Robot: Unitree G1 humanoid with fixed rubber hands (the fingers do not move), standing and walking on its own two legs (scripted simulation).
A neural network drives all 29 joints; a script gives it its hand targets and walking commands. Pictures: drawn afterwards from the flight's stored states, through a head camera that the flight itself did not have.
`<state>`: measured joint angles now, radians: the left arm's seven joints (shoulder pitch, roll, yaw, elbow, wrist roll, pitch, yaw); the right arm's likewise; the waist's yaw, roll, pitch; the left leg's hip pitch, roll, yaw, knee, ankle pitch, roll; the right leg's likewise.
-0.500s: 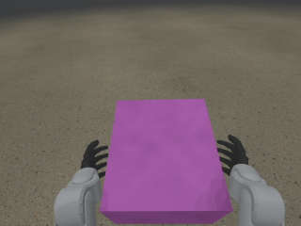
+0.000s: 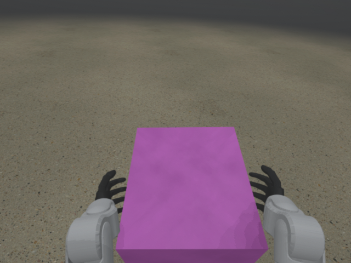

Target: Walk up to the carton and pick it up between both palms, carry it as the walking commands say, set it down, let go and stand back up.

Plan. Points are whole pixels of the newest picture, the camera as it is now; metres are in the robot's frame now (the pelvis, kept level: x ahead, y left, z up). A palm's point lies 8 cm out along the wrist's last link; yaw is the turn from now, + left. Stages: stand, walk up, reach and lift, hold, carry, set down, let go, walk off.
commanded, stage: carry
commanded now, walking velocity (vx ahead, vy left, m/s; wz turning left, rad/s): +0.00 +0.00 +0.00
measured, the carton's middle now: (186, 193) +0.30 +0.00 +0.05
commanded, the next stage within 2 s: hold in 1.70 s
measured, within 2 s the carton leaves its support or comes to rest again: neither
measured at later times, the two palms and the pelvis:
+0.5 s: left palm (86, 220) +0.20 +0.20 +0.09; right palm (258, 217) +0.20 -0.13 +0.11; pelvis -0.04 +0.03 +0.01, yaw -1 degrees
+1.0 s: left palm (113, 218) +0.19 +0.15 +0.11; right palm (287, 225) +0.19 -0.19 +0.10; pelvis -0.05 -0.01 +0.01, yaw +0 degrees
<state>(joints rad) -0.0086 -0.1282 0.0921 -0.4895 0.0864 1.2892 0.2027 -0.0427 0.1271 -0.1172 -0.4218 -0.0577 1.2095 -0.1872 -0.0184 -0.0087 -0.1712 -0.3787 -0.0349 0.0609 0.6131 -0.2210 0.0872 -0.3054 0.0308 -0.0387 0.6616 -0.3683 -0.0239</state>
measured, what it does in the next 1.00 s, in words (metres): steps on the spot: right foot, then left foot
